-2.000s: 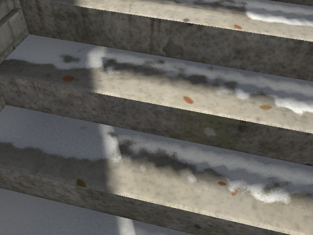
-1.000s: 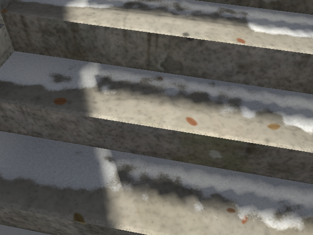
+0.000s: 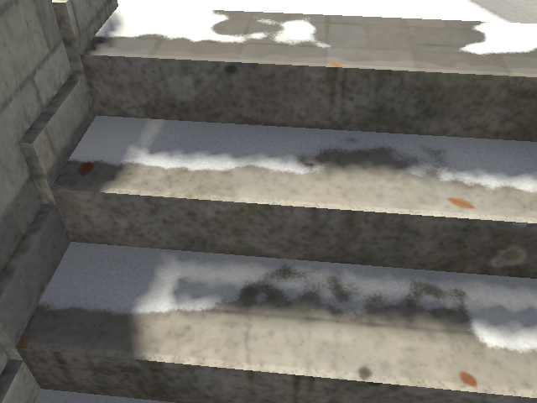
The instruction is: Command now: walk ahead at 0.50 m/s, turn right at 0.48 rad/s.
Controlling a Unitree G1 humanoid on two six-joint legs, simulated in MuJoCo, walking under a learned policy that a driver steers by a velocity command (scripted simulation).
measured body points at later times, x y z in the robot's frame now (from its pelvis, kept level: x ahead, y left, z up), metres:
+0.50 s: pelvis +0.26 -0.08 +0.14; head +0.25 -0.08 +0.59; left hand +0.41 +0.15 +0.02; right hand +0.34 -0.35 +0.04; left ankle +0.21 +0.10 -0.29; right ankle +0.31 -0.13 -0.55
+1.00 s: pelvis +0.55 -0.13 +0.29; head +0.54 -0.14 +0.74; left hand +0.79 -0.01 +0.17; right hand +0.49 -0.42 +0.18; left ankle +0.64 -0.07 -0.38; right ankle +0.38 -0.18 -0.23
